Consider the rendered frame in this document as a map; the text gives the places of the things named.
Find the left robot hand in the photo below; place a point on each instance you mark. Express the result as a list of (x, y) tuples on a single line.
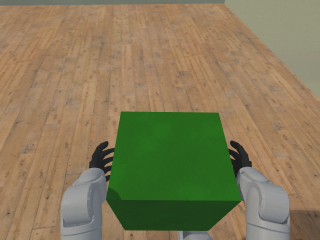
[(98, 160)]

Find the robot right forearm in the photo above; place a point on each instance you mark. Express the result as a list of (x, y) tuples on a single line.
[(267, 206)]

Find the robot left forearm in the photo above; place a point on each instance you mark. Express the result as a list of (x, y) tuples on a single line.
[(81, 207)]

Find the right robot thigh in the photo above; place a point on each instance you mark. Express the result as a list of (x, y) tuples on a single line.
[(193, 235)]

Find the carton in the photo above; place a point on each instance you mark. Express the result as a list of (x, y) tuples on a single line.
[(171, 171)]

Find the right robot hand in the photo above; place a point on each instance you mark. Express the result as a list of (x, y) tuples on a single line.
[(241, 159)]

